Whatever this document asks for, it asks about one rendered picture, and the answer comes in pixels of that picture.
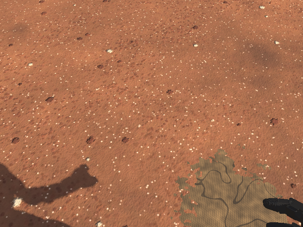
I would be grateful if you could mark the right robot hand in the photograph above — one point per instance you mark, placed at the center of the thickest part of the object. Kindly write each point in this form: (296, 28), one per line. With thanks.
(291, 207)

